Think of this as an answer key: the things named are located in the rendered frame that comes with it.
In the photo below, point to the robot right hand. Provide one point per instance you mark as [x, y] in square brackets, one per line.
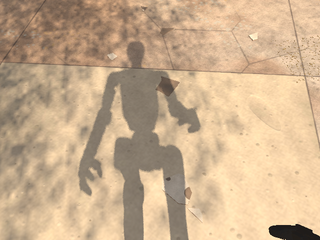
[292, 232]

